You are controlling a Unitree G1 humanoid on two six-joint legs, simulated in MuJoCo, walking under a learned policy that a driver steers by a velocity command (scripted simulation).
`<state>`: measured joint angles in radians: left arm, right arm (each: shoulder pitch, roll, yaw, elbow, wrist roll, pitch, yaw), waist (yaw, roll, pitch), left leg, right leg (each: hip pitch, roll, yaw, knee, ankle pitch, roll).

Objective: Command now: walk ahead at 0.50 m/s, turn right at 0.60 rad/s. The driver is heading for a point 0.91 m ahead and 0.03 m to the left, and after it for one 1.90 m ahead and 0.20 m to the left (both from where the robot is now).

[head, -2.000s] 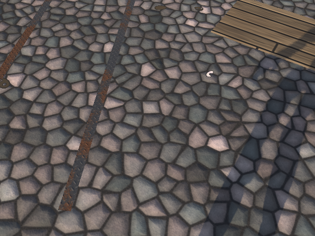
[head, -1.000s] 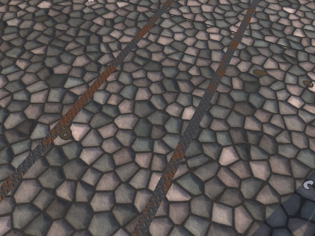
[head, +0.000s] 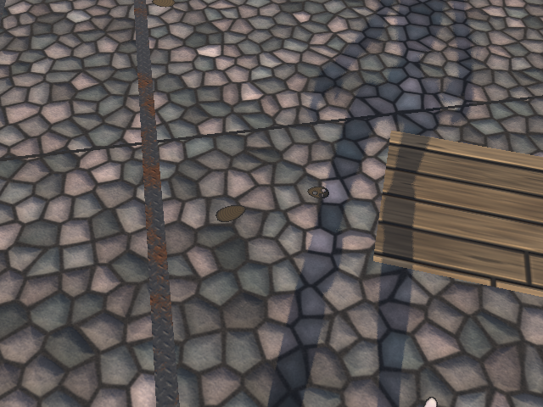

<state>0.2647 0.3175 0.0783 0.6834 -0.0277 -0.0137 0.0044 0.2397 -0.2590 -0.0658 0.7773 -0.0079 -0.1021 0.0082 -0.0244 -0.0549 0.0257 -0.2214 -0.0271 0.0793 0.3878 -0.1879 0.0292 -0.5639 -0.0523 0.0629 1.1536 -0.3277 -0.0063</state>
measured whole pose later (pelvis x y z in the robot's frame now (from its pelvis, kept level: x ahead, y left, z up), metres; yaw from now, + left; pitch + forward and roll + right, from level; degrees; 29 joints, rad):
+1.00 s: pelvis +0.56 -0.03 +0.00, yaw -7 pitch +1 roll +0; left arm 0.27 0.30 0.06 0.80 -0.02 -0.07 0.00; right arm 0.23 -0.27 -0.04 0.85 -0.01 -0.08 0.04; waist -0.02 -0.04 0.03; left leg -0.29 -0.04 0.05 0.42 -0.16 0.07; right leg -0.49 -0.07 0.03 1.12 -0.32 -0.03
